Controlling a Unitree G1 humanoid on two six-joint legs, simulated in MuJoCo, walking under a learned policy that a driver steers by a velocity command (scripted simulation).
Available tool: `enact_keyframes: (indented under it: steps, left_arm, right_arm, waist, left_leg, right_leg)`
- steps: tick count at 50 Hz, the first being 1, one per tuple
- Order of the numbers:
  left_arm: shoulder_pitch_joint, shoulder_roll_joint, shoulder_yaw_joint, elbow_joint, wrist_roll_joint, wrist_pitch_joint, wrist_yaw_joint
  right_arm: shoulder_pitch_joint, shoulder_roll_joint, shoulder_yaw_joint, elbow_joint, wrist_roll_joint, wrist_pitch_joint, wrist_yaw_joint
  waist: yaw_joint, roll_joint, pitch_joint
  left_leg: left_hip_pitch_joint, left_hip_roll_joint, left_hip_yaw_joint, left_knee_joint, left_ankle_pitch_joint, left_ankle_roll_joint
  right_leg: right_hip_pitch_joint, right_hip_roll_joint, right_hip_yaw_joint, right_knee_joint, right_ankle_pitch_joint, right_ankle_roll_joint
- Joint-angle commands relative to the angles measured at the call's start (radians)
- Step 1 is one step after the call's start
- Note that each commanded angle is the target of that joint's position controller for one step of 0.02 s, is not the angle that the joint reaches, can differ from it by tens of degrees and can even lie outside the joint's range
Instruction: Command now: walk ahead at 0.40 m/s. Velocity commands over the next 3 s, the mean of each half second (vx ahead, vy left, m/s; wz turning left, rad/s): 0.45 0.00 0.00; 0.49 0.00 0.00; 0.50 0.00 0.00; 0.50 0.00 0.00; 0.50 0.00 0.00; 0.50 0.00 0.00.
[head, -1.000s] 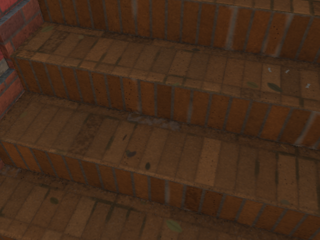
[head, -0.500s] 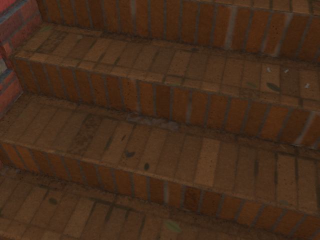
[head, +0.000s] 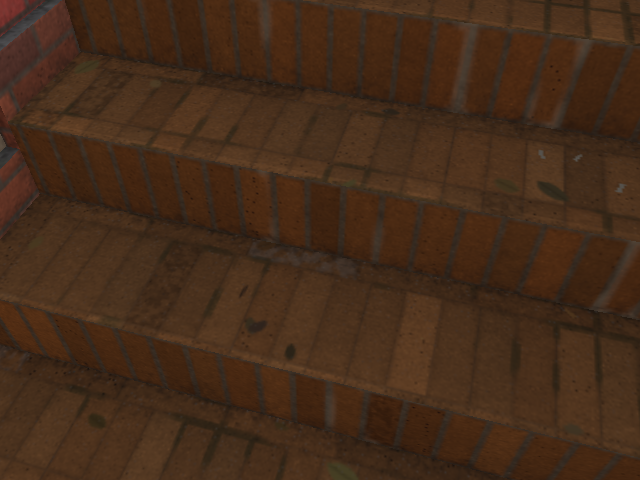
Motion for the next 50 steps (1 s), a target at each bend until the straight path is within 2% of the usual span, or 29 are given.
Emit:
enact_keyframes:
  steps: [1,2,4,6,7,8,9,10,11,12,13,14,15,16,17,18,19,20,21,22,23,24,25,26,28,31,50]
  left_arm:
    - [0.014,0.082,0.017,-0.048,-0.003,-0.019,0.004]
    - [0.006,0.074,0.014,-0.053,-0.007,-0.017,0.005]
    - [0.003,0.065,0.010,-0.062,-0.006,-0.014,0.006]
    - [-0.002,0.042,0.002,-0.066,-0.002,-0.014,0.004]
    - [0.003,0.038,0.001,-0.066,0.000,-0.016,0.003]
    - [0.007,0.046,0.003,-0.063,0.001,-0.019,0.004]
    - [0.005,0.063,0.006,-0.063,0.002,-0.019,0.005]
    - [0.029,0.098,0.017,-0.056,0.001,-0.017,0.009]
    - [0.070,0.114,0.023,-0.045,0.002,-0.012,0.012]
    - [0.089,0.109,0.022,-0.035,0.007,-0.007,0.010]
    - [0.055,0.099,0.014,-0.038,0.014,-0.005,0.005]
    - [-0.003,0.102,0.012,-0.055,0.020,-0.006,-0.002]
    - [-0.072,0.115,0.014,-0.077,0.013,-0.003,-0.005]
    - [-0.120,0.126,0.016,-0.093,-0.003,-0.003,-0.005]
    - [-0.134,0.135,0.018,-0.107,-0.017,-0.009,-0.006]
    - [-0.146,0.134,0.017,-0.125,-0.027,-0.014,-0.007]
    - [-0.069,0.077,0.003,-0.115,-0.031,-0.011,-0.007]
    - [-0.048,0.049,-0.007,-0.099,-0.028,-0.002,-0.002]
    - [-0.035,0.029,-0.013,-0.099,-0.014,0.005,0.003]
    - [-0.028,0.024,-0.016,-0.098,0.003,0.006,0.002]
    - [-0.041,0.044,-0.010,-0.096,0.017,0.003,-0.001]
    - [-0.030,0.064,-0.007,-0.091,0.020,-0.001,-0.005]
    - [-0.022,0.091,0.000,-0.089,0.009,-0.004,-0.006]
    - [-0.042,0.111,0.007,-0.092,0.001,-0.006,-0.005]
    - [-0.082,0.092,0.008,-0.111,0.002,-0.008,-0.008]
    - [-0.077,0.090,0.008,-0.111,0.001,-0.008,-0.004]
    - [-0.128,0.102,-0.009,-0.106,0.001,-0.005,-0.008]
  right_arm:
    - [0.053,-0.103,-0.024,-0.031,0.008,-0.022,-0.007]
    - [0.045,-0.109,-0.026,-0.042,0.009,-0.023,-0.009]
    - [0.064,-0.119,-0.032,-0.042,0.008,-0.016,-0.011]
    - [0.045,-0.122,-0.032,-0.050,0.006,-0.008,-0.010]
    - [0.003,-0.125,-0.031,-0.065,0.007,-0.005,-0.009]
    - [-0.044,-0.124,-0.030,-0.083,0.009,-0.005,-0.008]
    - [-0.085,-0.115,-0.026,-0.104,0.011,-0.010,-0.007]
    - [-0.091,-0.113,-0.024,-0.112,0.014,-0.016,-0.006]
    - [-0.091,-0.106,-0.021,-0.117,0.022,-0.020,-0.006]
    - [-0.096,-0.080,-0.013,-0.120,0.024,-0.019,-0.008]
    - [-0.085,-0.045,-0.002,-0.120,0.019,-0.013,-0.009]
    - [-0.092,-0.038,0.003,-0.126,0.012,-0.009,-0.009]
    - [-0.086,-0.034,0.006,-0.125,0.006,-0.009,-0.009]
    - [-0.063,-0.042,0.003,-0.114,0.003,-0.012,-0.008]
    - [-0.026,-0.074,-0.006,-0.101,0.003,-0.016,-0.009]
    - [0.022,-0.116,-0.013,-0.092,0.002,-0.019,-0.008]
    - [0.045,-0.162,-0.026,-0.081,-0.003,-0.011,-0.009]
    - [0.027,-0.143,-0.021,-0.085,-0.005,-0.005,-0.005]
    - [-0.050,-0.118,-0.011,-0.103,-0.001,-0.001,0.002]
    - [-0.139,-0.114,-0.009,-0.132,0.007,0.008,0.005]
    - [-0.174,-0.109,-0.008,-0.153,0.017,0.012,0.003]
    - [-0.174,-0.109,-0.008,-0.161,0.017,0.010,0.000]
    - [-0.166,-0.109,-0.009,-0.167,0.011,0.002,-0.003]
    - [-0.094,-0.082,-0.004,-0.150,0.021,-0.007,-0.004]
    - [-0.090,-0.104,-0.003,-0.140,0.016,-0.014,-0.008]
    - [-0.100,-0.096,0.002,-0.145,0.014,-0.011,-0.007]
    - [-0.134,-0.109,0.019,-0.149,0.010,-0.013,-0.004]
  waist:
    - [-0.012,0.053,0.017]
    - [-0.013,0.075,-0.005]
    - [-0.014,0.101,-0.035]
    - [0.001,0.107,-0.008]
    - [0.021,0.090,0.013]
    - [0.037,0.055,0.026]
    - [0.043,0.015,0.023]
    - [0.045,-0.041,-0.023]
    - [0.050,-0.090,-0.070]
    - [0.053,-0.141,-0.064]
    - [0.032,-0.183,-0.024]
    - [0.006,-0.169,0.027]
    - [-0.030,-0.140,0.054]
    - [-0.059,-0.111,0.035]
    - [-0.070,-0.080,-0.013]
    - [-0.074,-0.038,-0.071]
    - [-0.034,0.116,-0.081]
    - [-0.026,0.171,-0.059]
    - [0.017,0.174,0.003]
    - [0.054,0.156,0.061]
    - [0.057,0.102,0.098]
    - [0.048,0.054,0.075]
    - [0.038,-0.003,0.046]
    - [-0.001,-0.093,0.020]
    - [-0.001,-0.066,0.000]
    - [0.001,-0.012,-0.028]
    - [0.003,0.005,-0.019]
  left_leg:
    - [0.088,0.076,-0.087,-0.046,0.383,0.094]
    - [0.125,0.095,-0.105,-0.044,0.489,0.108]
    - [0.188,0.136,-0.151,-0.064,0.562,0.137]
    - [0.182,0.172,-0.183,-0.095,0.577,0.157]
    - [0.153,0.169,-0.166,-0.091,0.602,0.154]
    - [0.129,0.146,-0.127,-0.058,0.649,0.142]
    - [0.097,0.120,-0.081,-0.003,0.754,0.120]
    - [0.050,0.094,-0.047,0.069,0.722,0.096]
    - [-0.034,0.066,-0.021,0.138,0.554,0.076]
    - [-0.152,0.028,0.008,0.184,0.289,0.060]
    - [-0.214,0.006,0.033,0.178,-0.024,0.052]
    - [-0.196,0.012,0.042,0.118,-0.179,0.051]
    - [-0.112,0.005,0.059,0.010,-0.137,0.055]
    - [-0.010,-0.007,0.058,-0.082,0.036,0.058]
    - [0.085,0.012,0.022,-0.106,0.222,0.061]
    - [0.169,0.069,-0.030,-0.090,0.458,0.067]
    - [0.217,0.146,-0.123,-0.089,0.531,0.105]
    - [0.212,0.214,-0.195,-0.155,0.505,0.142]
    - [0.124,0.239,-0.203,-0.203,0.445,0.141]
    - [0.044,0.213,-0.170,-0.213,0.379,0.120]
    - [0.011,0.175,-0.134,-0.191,0.366,0.107]
    - [0.016,0.136,-0.091,-0.159,0.350,0.093]
    - [0.042,0.107,-0.053,-0.125,0.360,0.080]
    - [0.023,0.085,-0.021,-0.133,0.292,0.068]
    - [0.050,0.083,-0.018,-0.118,0.313,0.053]
    - [0.075,0.097,-0.029,-0.117,0.371,0.044]
    - [0.086,0.131,-0.054,-0.238,0.349,0.018]
  right_leg:
    - [-0.089,-0.056,0.030,0.034,0.392,-0.077]
    - [-0.105,-0.052,0.016,0.076,0.410,-0.069]
    - [-0.154,-0.032,-0.007,0.137,0.314,-0.061]
    - [-0.179,-0.018,-0.026,0.131,0.187,-0.059]
    - [-0.154,-0.020,-0.026,0.082,0.177,-0.060]
    - [-0.114,-0.027,-0.011,0.019,0.241,-0.062]
    - [-0.051,-0.051,0.021,-0.027,0.430,-0.060]
    - [0.053,-0.083,0.048,-0.027,0.636,-0.060]
    - [0.166,-0.124,0.081,-0.027,0.796,-0.067]
    - [0.248,-0.181,0.125,-0.038,0.934,-0.086]
    - [0.238,-0.255,0.182,-0.064,0.980,-0.125]
    - [0.167,-0.281,0.192,-0.083,0.949,-0.148]
    - [0.099,-0.242,0.141,-0.061,0.998,-0.141]
    - [0.062,-0.202,0.097,-0.006,1.090,-0.122]
    - [0.031,-0.166,0.071,0.055,1.066,-0.095]
    - [-0.026,-0.123,0.040,0.115,0.878,-0.072]
    - [-0.105,-0.063,-0.017,0.167,0.554,-0.048]
    - [-0.151,-0.036,-0.029,0.196,0.236,-0.044]
    - [-0.137,-0.034,-0.031,0.132,-0.001,-0.052]
    - [-0.094,-0.041,-0.028,0.000,-0.031,-0.060]
    - [-0.070,-0.049,-0.010,-0.106,0.057,-0.060]
    - [-0.040,-0.077,0.021,-0.125,0.189,-0.054]
    - [-0.019,-0.105,0.052,-0.123,0.363,-0.047]
    - [0.027,-0.113,0.077,-0.125,0.398,-0.046]
    - [0.044,-0.120,0.071,-0.119,0.503,-0.055]
    - [0.054,-0.120,0.056,-0.122,0.543,-0.061]
    - [0.061,-0.132,0.069,-0.227,0.419,-0.029]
